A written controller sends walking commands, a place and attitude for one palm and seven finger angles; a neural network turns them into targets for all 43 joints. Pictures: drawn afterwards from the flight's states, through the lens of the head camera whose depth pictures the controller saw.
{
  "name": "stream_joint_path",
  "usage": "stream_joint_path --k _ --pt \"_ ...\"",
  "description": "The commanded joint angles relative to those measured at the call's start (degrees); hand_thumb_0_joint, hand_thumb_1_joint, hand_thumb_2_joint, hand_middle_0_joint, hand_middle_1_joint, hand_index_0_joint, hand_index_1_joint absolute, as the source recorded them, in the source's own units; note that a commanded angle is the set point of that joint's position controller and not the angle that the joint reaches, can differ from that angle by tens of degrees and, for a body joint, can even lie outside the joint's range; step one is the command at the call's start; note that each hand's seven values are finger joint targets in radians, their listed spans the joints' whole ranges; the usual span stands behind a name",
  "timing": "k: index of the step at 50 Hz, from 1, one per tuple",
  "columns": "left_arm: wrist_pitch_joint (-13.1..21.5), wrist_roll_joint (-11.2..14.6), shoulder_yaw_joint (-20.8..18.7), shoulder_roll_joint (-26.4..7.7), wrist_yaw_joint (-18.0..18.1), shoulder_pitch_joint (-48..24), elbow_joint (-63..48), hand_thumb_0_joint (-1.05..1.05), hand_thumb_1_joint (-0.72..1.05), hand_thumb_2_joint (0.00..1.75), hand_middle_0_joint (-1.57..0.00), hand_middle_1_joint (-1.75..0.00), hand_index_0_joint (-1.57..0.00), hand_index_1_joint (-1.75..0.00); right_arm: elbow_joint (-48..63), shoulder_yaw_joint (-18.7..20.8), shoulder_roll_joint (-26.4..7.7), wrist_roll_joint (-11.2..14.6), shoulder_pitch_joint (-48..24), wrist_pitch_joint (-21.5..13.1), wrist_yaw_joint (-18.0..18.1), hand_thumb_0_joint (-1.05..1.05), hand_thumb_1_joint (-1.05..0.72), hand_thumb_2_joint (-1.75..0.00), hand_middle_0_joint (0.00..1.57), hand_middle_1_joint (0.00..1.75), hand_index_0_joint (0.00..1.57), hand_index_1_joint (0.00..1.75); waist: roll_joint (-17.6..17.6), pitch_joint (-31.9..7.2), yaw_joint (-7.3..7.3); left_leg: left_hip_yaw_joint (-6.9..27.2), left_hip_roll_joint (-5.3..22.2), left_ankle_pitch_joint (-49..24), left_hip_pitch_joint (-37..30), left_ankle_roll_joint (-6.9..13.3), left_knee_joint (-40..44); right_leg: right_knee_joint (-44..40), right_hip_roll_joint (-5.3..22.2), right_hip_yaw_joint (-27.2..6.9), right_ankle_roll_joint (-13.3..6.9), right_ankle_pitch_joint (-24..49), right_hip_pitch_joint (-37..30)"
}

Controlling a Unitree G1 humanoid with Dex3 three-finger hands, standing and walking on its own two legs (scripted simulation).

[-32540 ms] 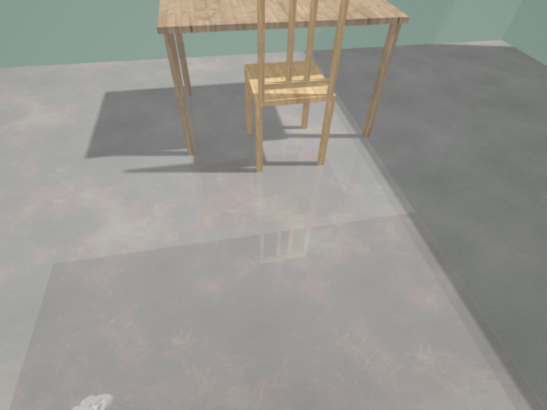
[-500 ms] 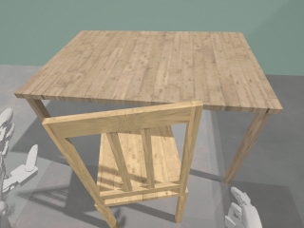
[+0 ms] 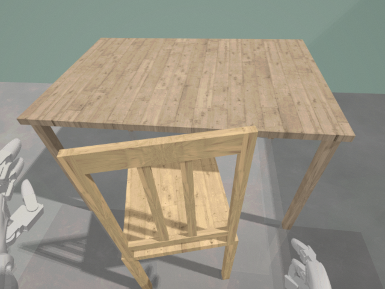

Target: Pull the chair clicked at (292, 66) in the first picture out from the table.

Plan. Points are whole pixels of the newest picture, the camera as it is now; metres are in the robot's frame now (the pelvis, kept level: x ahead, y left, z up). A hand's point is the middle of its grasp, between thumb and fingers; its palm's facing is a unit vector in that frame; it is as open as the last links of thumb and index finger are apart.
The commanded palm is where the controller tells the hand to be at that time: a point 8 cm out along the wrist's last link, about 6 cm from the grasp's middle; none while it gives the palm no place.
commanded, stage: step back with the hand held close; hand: left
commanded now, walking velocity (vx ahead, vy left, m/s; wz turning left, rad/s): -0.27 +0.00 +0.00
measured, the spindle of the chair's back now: (156, 209) +0.32 +0.14 -0.06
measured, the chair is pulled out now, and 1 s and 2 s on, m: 0.12 0.12 0.12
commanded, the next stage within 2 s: none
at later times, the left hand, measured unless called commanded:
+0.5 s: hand (27, 218) +0.16 +0.26 +0.17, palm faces +0.42 -0.75 -0.51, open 7.4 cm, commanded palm +0.11 +0.30 +0.18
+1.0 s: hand (15, 243) +0.13 +0.26 +0.17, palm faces +0.46 -0.74 -0.49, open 7.4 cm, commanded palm +0.06 +0.30 +0.18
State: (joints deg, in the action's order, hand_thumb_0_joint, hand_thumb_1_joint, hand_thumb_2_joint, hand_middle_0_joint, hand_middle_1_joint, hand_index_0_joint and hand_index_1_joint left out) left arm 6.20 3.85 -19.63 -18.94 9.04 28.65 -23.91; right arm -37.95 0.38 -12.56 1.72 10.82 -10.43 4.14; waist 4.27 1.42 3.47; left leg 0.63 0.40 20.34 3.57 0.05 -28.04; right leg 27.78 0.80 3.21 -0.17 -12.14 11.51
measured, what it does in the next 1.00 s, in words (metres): shifts its weight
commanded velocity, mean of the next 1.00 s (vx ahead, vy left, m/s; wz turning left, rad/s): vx -0.30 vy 0.00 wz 0.04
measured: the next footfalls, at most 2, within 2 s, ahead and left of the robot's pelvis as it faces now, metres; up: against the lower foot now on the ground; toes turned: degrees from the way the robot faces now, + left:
right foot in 1.60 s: +0.00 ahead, -0.12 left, +0.00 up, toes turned +3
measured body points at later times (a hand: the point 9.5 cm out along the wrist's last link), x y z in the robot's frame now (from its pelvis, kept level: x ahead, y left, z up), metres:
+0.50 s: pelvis -0.04 +0.01 +0.00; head -0.02 +0.00 +0.45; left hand +0.13 +0.30 +0.20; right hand +0.12 -0.24 -0.09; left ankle -0.05 +0.12 -0.74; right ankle +0.04 -0.12 -0.74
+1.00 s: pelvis -0.08 +0.00 -0.01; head -0.06 +0.00 +0.44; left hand +0.10 +0.30 +0.19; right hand +0.08 -0.25 -0.10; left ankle -0.05 +0.12 -0.74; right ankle +0.04 -0.12 -0.74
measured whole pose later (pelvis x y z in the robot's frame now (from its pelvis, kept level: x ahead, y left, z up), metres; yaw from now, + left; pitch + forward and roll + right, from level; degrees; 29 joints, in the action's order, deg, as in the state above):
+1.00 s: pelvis -0.08 +0.00 -0.01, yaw +0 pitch +1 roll +0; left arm 11.6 1.2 -25.1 -23.4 11.0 31.6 -29.5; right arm -34.1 1.5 -13.2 0.7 12.8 -5.4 4.1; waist 0.7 0.4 -0.2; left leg 0.4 0.1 17.7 21.0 0.4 -37.6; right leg 30.5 0.6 2.0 -0.4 -5.7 25.9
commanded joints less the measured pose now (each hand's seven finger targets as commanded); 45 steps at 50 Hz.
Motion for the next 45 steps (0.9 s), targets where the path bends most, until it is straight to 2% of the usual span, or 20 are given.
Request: stream_joint_path --k 1,2,5,6,9,11,13,15,18,20,24,26,29,31,33,34,38,39,42,45 --pt "7.72 -0.27 -14.36 -18.79 0.78 -15.97 -14.19 0.0 0.9 0.9 -0.2 -0.3 -0.2 -0.3 9.84 1.52 -6.73 -0.45 -6.0 -2.42 0.32 0.0 -0.9 -0.9 0.2 0.3 0.2 0.3 -3.02 -0.88 -2.47 1.54 2.95 -4.99 8.41 1.94 5.13 -7.99 5.05 -10.75 -1.44 6.94 -1.92" --pt "7.56 -0.5 -12.83 -16.45 0.68 -11.79 -12.59 0.0 0.9 0.9 -0.2 -0.3 -0.2 -0.3 10.26 1.44 -6.65 -0.6 -6.43 -2.09 0.21 0.0 -0.9 -0.9 0.2 0.3 0.2 0.3 -4.64 -1.41 -2.48 1.63 2.94 -6.14 7.48 1.97 4.82 -8.06 5.31 -10.87 -1.53 7.51 -1.49" --pt "6.93 -0.73 -9.27 -11.17 0.09 -3.55 -9.15 0.0 0.9 0.9 -0.2 -0.3 -0.2 -0.3 11.06 1.42 -7.25 -0.96 -6.59 -0.68 -0.05 0.0 -0.9 -0.9 0.2 0.3 0.2 0.3 0.48 -4.35 -2.75 1.77 4.51 -13.86 7.01 1.79 5.79 -5.05 4.84 -8.57 -1.12 14.0 -3.43" --pt "6.34 -0.8 -8.27 -9.48 -0.08 -0.32 -7.5 0.0 0.9 0.9 -0.2 -0.3 -0.2 -0.3 11.32 1.56 -7.22 -1.01 -6.54 0.12 -0.29 0.0 -0.9 -0.9 0.2 0.3 0.2 0.3 0.84 -5.68 -2.76 1.92 5.14 -17.12 7.53 1.67 5.69 -3.94 4.65 -7.36 -0.76 15.84 -4.44" --pt "5.72 -1.16 -7.8 -8.66 -0.17 4.47 -7.54 0.0 0.9 0.9 -0.2 -0.3 -0.2 -0.3 12.21 2.14 -7.03 -0.97 -6.68 2.03 -0.78 0.0 -0.9 -0.9 0.2 0.3 0.2 0.3 0.3 -8.08 -2.91 1.86 6.32 -23.37 8.89 1.32 5.24 -2.21 4.69 -5.69 -0.3 19.81 -6.13" --pt "5.74 -1.37 -9.99 -11.17 0.2 4.73 -10.29 0.0 0.9 0.9 -0.2 -0.3 -0.2 -0.3 13.08 2.61 -7.07 -0.96 -7.08 3.29 -0.67 0.0 -0.9 -0.9 0.2 0.3 0.2 0.3 -3.0 -9.08 -3.02 2.49 6.59 -24.23 10.1 1.2 4.53 -1.36 4.79 -5.89 -0.52 21.38 -6.46" --pt "6.18 -1.5 -12.93 -15.05 0.88 4.05 -14.07 0.0 0.9 0.9 -0.2 -0.3 -0.2 -0.3 13.56 2.84 -7.04 -0.76 -7.72 3.87 -0.2 0.0 -0.9 -0.9 0.2 0.3 0.2 0.3 -2.81 -9.63 -2.92 3.06 6.46 -22.45 11.44 1.3 4.87 -0.89 4.81 -6.14 -0.73 20.54 -6.86" --pt "6.85 -1.4 -13.64 -15.86 1.26 3.8 -16.95 0.0 0.9 0.9 -0.2 -0.3 -0.2 -0.3 14.5 2.84 -6.94 -0.74 -7.29 3.9 0.08 0.0 -0.9 -0.9 0.2 0.3 0.2 0.3 -1.81 -9.52 -2.84 3.47 6.51 -20.82 13.14 1.53 4.53 0.17 4.68 -6.58 -0.79 19.25 -6.27" --pt "7.45 -1.35 -14.67 -17.21 1.96 3.2 -19.26 0.0 0.9 0.9 -0.2 -0.3 -0.2 -0.3 14.2 2.83 -6.73 -0.64 -7.16 3.5 0.61 0.0 -0.9 -0.9 0.2 0.3 0.2 0.3 2.0 -9.34 -2.71 3.94 6.64 -17.78 15.55 1.82 4.79 1.11 4.41 -6.53 -0.71 17.14 -6.36" --pt "7.48 -1.29 -13.5 -15.51 2.07 3.75 -18.11 0.0 0.9 0.9 -0.2 -0.3 -0.2 -0.3 14.16 2.88 -6.92 -0.74 -6.18 3.18 0.7 0.0 -0.9 -0.9 0.2 0.3 0.2 0.3 2.46 -8.57 -3.06 4.08 6.63 -15.09 17.37 1.85 4.45 1.4 4.18 -6.84 -0.65 15.37 -5.81" --pt "6.7 -1.22 -11.42 -12.64 2.28 4.25 -13.42 0.0 0.9 0.9 -0.2 -0.3 -0.2 -0.3 13.22 3.02 -6.96 -0.52 -4.92 2.97 0.8 0.0 -0.9 -0.9 0.2 0.3 0.2 0.3 0.13 -6.93 -3.51 3.6 5.93 -6.96 19.93 1.87 4.13 0.18 4.4 -7.74 -0.57 9.33 -3.62" --pt "6.37 -1.41 -11.29 -12.67 2.41 3.05 -11.78 0.0 0.9 0.9 -0.2 -0.3 -0.2 -0.3 12.87 3.23 -7.33 -0.76 -4.48 3.11 0.81 0.0 -0.9 -0.9 0.2 0.3 0.2 0.3 -3.1 -5.59 -3.74 3.65 5.0 -2.29 21.42 1.92 3.18 -1.97 4.95 -9.42 -0.88 5.34 -1.52" --pt "6.25 -1.6 -9.8 -12.29 2.53 1.03 -12.21 0.0 0.9 0.9 -0.2 -0.3 -0.2 -0.3 12.84 2.97 -7.38 -0.73 -4.09 3.02 0.85 0.0 -0.9 -0.9 0.2 0.3 0.2 0.3 -4.43 -4.02 -4.04 3.34 4.13 3.79 21.48 2.25 2.85 -5.41 5.66 -10.64 -0.88 -2.54 2.05" --pt "6.35 -1.95 -10.21 -13.24 2.68 -0.04 -13.33 0.0 0.9 0.9 -0.2 -0.3 -0.2 -0.3 13.34 2.86 -7.62 -0.91 -4.41 2.78 0.85 0.0 -0.9 -0.9 0.2 0.3 0.2 0.3 -5.41 -3.73 -3.83 4.13 4.09 6.24 23.11 2.67 3.3 -5.8 5.34 -10.57 -0.7 -6.12 2.43" --pt "6.47 -2.29 -11.61 -15.62 3.09 -1.1 -15.47 0.0 0.9 0.9 -0.2 -0.3 -0.2 -0.3 13.14 2.89 -7.86 -0.94 -4.79 2.68 1.21 0.0 -0.9 -0.9 0.2 0.3 0.2 0.3 -4.17 -3.38 -3.89 4.67 4.47 8.47 24.39 3.07 4.59 -5.98 4.76 -10.47 -0.59 -7.99 2.18" --pt "6.85 -2.37 -10.88 -14.49 3.03 -1.01 -16.6 0.0 0.9 0.9 -0.2 -0.3 -0.2 -0.3 13.74 2.54 -7.7 -1.02 -4.23 2.38 1.09 0.0 -0.9 -0.9 0.2 0.3 0.2 0.3 -2.26 -4.47 -3.79 4.82 4.64 9.58 25.63 3.36 5.22 -4.84 4.69 -9.47 -0.3 -8.6 0.47" --pt "7.57 -3.19 -13.3 -16.65 3.64 0.03 -17.97 0.0 0.9 0.9 -0.2 -0.3 -0.2 -0.3 13.97 2.83 -7.96 -1.02 -4.29 1.68 1.11 0.0 -0.9 -0.9 0.2 0.3 0.2 0.3 2.1 -4.8 -3.69 6.41 5.97 12.6 32.12 4.2 7.55 -0.67 2.86 -8.4 -0.03 -5.46 -5.08" --pt "7.72 -3.01 -12.24 -14.95 3.48 0.53 -17.86 0.0 0.9 0.9 -0.2 -0.3 -0.2 -0.3 14.3 2.66 -7.62 -0.97 -3.8 1.5 0.91 0.0 -0.9 -0.9 0.2 0.3 0.2 0.3 2.21 -5.2 -3.67 6.22 5.84 11.72 32.72 4.07 7.15 0.49 2.95 -7.89 -0.03 -4.25 -5.69" --pt "8.03 -2.93 -12.99 -15.16 3.31 1.5 -17.56 0.0 0.9 0.9 -0.2 -0.3 -0.2 -0.3 14.05 3.32 -8.0 -1.26 -3.86 1.36 0.53 0.0 -0.9 -0.9 0.2 0.3 0.2 0.3 0.5 -5.67 -3.72 5.8 5.19 7.73 32.75 3.57 4.24 0.65 3.42 -9.62 -0.67 1.06 -5.02" --pt "8.16 -2.84 -13.12 -14.87 3.32 1.57 -16.06 0.0 0.9 0.9 -0.2 -0.3 -0.2 -0.3 13.59 3.73 -8.01 -1.16 -3.31 1.49 0.27 0.0 -0.9 -0.9 0.2 0.3 0.2 0.3 -2.04 -5.06 -3.87 5.38 4.4 11.1 33.57 3.39 2.77 -0.84 4.35 -11.29 -1.04 -2.7 -3.08"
